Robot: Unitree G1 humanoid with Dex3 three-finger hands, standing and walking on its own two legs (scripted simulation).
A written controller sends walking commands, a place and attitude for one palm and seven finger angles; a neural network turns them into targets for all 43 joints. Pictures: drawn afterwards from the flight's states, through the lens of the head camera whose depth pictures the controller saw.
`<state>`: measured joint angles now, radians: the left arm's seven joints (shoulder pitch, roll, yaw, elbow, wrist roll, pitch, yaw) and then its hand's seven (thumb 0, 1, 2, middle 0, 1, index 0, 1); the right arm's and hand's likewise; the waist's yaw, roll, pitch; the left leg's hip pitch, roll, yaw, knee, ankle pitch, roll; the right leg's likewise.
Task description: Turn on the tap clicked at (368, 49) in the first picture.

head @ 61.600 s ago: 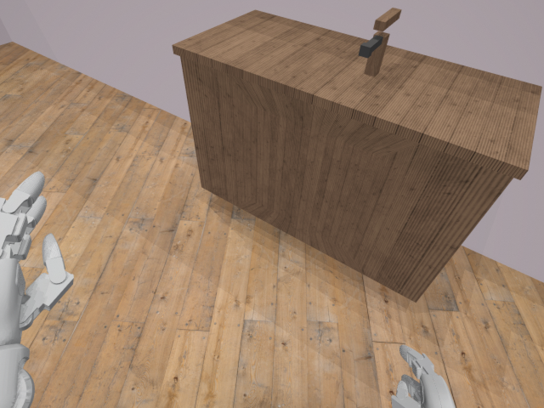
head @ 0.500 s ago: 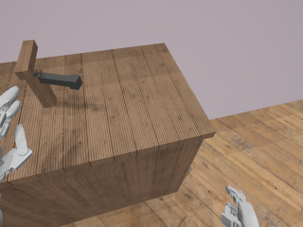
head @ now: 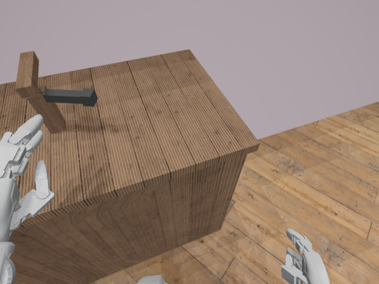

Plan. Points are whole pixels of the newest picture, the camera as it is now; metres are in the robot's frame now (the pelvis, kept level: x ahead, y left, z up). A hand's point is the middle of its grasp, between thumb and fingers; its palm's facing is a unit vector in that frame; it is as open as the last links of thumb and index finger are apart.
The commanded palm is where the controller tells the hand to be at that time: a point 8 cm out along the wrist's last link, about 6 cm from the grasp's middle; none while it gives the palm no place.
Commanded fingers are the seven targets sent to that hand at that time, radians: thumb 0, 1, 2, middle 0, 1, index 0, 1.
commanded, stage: come to a stop and stand still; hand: left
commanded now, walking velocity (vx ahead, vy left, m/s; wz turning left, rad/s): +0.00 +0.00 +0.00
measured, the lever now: (88, 97) +0.47 +0.25 +0.14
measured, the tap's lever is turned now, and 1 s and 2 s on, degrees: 66 66 66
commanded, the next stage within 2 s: look again from close up in 0.54 s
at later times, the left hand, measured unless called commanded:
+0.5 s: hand out of the picture +0.18 +0.31 +0.18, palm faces +0.39 -0.84 -0.39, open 7.4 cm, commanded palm +0.13 +0.33 +0.19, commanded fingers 0.00 0.90 0.90 -0.20 -0.30 -0.20 -0.30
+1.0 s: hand out of the picture +0.22 +0.29 +0.17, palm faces +0.37 -0.85 -0.38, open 7.4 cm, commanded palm +0.16 +0.33 +0.19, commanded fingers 0.00 0.90 0.90 -0.20 -0.30 -0.20 -0.30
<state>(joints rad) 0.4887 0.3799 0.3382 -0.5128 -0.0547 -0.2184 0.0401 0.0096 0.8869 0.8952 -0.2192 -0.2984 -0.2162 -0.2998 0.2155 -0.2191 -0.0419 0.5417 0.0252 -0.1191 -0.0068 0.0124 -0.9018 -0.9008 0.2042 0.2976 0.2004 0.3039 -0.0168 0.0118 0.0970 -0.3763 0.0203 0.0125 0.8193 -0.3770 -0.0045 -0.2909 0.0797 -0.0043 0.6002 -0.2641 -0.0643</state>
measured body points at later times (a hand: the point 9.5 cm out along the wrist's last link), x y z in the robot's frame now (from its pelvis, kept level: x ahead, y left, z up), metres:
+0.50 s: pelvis -0.04 +0.06 +0.01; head -0.03 +0.08 +0.46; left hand +0.16 +0.35 +0.20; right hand +0.13 -0.16 -0.06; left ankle +0.01 +0.11 -0.73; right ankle -0.01 -0.08 -0.72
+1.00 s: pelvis +0.00 +0.05 +0.02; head +0.02 +0.07 +0.47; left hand +0.19 +0.34 +0.19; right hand +0.18 -0.18 -0.06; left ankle +0.01 +0.11 -0.73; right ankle -0.01 -0.08 -0.72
